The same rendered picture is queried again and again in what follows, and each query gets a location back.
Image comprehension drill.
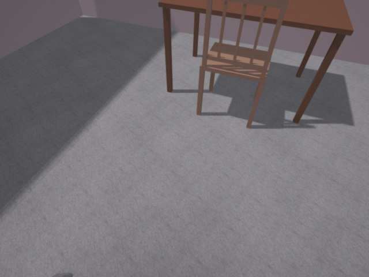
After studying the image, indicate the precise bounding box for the table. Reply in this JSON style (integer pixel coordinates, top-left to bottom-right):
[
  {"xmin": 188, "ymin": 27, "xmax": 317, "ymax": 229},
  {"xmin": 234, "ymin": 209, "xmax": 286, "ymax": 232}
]
[{"xmin": 159, "ymin": 0, "xmax": 354, "ymax": 123}]

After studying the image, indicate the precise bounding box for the chair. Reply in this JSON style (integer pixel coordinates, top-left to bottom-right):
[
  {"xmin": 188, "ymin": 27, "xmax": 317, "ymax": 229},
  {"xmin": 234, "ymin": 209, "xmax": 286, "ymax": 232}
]
[{"xmin": 197, "ymin": 0, "xmax": 289, "ymax": 129}]

